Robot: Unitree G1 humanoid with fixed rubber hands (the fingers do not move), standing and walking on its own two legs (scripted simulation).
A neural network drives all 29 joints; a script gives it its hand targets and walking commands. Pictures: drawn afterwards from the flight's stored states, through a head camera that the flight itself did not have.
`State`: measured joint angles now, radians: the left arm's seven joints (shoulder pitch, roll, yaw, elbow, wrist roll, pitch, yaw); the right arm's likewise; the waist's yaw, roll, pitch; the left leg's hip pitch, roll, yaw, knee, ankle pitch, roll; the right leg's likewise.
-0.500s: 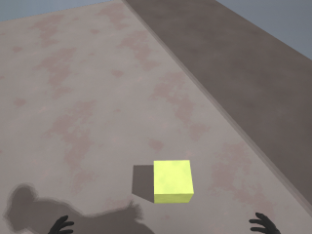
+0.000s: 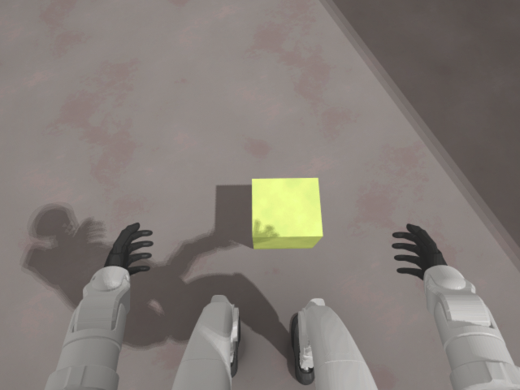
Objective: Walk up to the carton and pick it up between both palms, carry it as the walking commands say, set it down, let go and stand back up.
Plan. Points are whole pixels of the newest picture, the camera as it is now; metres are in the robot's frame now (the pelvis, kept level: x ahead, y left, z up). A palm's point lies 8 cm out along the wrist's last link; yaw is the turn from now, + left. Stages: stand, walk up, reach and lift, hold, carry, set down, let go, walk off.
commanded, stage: reach and lift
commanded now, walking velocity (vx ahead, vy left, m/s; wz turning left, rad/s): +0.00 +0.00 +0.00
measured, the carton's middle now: (283, 215) +0.51 -0.05 -0.60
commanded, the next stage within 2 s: none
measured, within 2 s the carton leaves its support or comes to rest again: neither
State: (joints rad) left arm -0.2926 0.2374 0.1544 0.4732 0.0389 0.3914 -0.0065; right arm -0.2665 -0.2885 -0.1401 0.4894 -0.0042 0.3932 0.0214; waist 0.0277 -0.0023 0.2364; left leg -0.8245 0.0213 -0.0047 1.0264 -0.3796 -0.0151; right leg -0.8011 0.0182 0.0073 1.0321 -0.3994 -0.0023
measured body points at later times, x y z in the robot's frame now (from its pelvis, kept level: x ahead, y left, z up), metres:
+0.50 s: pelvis -0.01 -0.01 -0.03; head +0.25 +0.01 +0.33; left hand +0.42 +0.24 -0.15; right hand +0.43 -0.23 -0.14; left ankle +0.07 +0.13 -0.67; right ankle +0.06 -0.12 -0.67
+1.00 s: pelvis -0.05 +0.00 -0.06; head +0.32 +0.00 +0.18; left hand +0.53 +0.19 -0.19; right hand +0.54 -0.20 -0.18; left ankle +0.07 +0.13 -0.67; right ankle +0.06 -0.12 -0.67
